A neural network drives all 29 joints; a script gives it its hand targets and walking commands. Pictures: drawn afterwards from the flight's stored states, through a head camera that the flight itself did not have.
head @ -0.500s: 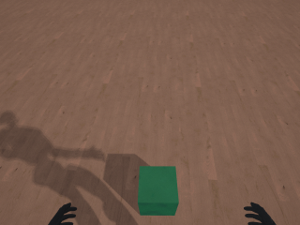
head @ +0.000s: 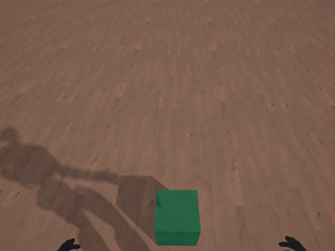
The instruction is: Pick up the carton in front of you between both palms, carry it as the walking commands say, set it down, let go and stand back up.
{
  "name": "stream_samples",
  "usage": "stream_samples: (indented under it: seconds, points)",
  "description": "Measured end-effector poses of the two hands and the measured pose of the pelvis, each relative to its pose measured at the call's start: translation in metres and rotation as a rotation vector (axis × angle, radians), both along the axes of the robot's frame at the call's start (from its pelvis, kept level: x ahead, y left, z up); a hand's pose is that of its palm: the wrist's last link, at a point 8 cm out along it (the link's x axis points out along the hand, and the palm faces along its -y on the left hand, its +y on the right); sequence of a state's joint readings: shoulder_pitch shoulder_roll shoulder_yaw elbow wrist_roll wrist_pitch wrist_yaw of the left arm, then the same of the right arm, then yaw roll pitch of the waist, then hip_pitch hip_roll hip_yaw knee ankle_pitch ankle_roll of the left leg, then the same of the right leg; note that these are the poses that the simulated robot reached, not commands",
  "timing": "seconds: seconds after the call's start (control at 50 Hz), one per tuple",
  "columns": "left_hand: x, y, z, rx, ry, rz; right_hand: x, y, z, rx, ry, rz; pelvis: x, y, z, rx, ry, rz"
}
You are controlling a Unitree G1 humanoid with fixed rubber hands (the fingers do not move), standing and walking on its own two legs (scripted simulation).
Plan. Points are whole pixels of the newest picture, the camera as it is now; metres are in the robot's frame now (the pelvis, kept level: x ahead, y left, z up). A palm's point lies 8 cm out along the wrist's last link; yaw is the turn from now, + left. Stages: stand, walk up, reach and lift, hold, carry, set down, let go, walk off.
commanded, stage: stand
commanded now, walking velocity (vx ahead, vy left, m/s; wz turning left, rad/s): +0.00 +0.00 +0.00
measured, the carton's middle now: (176, 218) +0.44 -0.01 -0.65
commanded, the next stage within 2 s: none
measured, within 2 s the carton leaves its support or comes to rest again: neither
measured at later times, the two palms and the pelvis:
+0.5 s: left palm out of the picture +0.08 +0.30 -0.10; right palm out of the picture +0.08 -0.31 -0.09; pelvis -0.02 +0.00 +0.01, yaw +0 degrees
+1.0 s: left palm out of the picture +0.07 +0.31 -0.10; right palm out of the picture +0.07 -0.31 -0.10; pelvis -0.03 +0.00 +0.01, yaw +0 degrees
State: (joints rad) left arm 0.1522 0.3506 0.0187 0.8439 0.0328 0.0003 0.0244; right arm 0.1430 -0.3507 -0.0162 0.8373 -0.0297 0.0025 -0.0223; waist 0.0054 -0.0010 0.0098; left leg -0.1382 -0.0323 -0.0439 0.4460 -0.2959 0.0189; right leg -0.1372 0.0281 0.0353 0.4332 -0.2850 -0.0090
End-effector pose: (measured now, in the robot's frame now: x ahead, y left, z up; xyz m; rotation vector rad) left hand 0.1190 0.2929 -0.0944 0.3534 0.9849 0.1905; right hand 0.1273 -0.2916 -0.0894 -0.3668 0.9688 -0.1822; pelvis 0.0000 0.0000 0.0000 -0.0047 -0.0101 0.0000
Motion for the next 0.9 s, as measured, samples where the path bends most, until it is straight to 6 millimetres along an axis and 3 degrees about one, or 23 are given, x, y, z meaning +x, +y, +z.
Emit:
stream_samples:
  seconds: [0.52, 0.9]
  points:
    - [-0.043, 0.010, -0.005, 0.010, 0.103, 0.029, -0.045, -0.014, -0.006, -0.012, 0.108, -0.045, -0.018, 0.000, 0.006, 0.003, -0.026, -0.001]
    - [-0.054, 0.013, -0.005, 0.016, 0.132, 0.035, -0.059, -0.020, -0.007, -0.017, 0.144, -0.058, -0.025, -0.002, 0.007, 0.004, -0.028, 0.001]
